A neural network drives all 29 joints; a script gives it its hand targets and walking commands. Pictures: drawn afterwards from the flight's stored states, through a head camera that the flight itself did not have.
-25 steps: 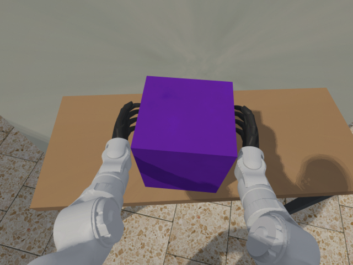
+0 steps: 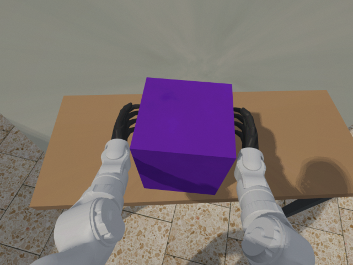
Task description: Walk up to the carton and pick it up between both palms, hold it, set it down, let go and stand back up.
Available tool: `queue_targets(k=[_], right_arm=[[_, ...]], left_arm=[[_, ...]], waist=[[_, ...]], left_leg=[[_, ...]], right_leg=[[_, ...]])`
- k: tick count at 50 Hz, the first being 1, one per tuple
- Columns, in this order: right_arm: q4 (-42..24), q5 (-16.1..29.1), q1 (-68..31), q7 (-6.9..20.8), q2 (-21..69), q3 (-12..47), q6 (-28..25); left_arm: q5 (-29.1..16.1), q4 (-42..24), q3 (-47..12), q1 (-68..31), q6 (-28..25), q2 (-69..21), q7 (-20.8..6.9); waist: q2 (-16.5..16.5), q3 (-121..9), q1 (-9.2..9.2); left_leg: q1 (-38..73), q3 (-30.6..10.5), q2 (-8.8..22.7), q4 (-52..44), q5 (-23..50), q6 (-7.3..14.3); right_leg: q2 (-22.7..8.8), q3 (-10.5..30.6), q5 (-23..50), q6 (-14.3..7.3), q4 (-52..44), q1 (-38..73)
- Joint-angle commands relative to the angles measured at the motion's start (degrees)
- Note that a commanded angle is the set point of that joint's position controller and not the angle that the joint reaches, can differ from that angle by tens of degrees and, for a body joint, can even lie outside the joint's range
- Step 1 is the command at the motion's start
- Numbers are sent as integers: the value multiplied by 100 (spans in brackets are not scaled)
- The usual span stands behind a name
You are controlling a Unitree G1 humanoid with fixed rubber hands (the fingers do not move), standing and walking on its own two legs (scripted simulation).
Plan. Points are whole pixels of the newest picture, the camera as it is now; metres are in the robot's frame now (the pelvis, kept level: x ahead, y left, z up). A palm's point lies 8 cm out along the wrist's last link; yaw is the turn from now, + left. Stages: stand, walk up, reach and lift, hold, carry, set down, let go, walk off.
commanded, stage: set down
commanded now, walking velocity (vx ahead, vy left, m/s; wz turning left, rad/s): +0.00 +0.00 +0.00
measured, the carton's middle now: (183, 141) +0.45 -0.01 -0.05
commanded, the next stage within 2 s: none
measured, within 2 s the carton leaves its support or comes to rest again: neither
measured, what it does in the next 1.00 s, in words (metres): stands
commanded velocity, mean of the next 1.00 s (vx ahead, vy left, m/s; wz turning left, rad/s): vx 0.00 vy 0.00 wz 0.00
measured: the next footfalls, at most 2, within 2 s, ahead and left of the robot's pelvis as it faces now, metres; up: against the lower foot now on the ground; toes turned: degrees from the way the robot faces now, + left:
none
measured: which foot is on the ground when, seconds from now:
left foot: down 0.00-1.00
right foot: down 0.00-1.00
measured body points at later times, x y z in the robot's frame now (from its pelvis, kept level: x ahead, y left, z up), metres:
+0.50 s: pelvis +0.00 +0.00 +0.00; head +0.11 +0.02 +0.43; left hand +0.45 +0.15 +0.01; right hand +0.41 -0.15 +0.02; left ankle -0.03 +0.12 -0.74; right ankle -0.02 -0.13 -0.74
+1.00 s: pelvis -0.01 +0.00 +0.00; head +0.11 +0.02 +0.43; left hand +0.45 +0.15 +0.01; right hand +0.41 -0.15 +0.02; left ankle -0.03 +0.12 -0.74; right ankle -0.02 -0.13 -0.74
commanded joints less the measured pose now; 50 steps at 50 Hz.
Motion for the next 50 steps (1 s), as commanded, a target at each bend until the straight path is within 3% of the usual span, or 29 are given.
queue_targets(k=[1, 50], right_arm=[[559, -485, -2394, 850, 2798, 1604, -296], [330, -635, -1794, 805, 2228, 1016, 0]], left_arm=[[346, -189, -834, -3000, -297, -2526, -573], [681, -356, -363, -2470, -17, -1907, -526]], waist=[[289, -3326, -36], [267, -2913, -106]], left_leg=[[794, 556, -1, 146, 2263, -202], [891, 511, -27, 252, 2164, -49]], right_leg=[[62, -258, 2781, 97, 637, 2389], [99, -251, 2089, 127, 565, 1556]])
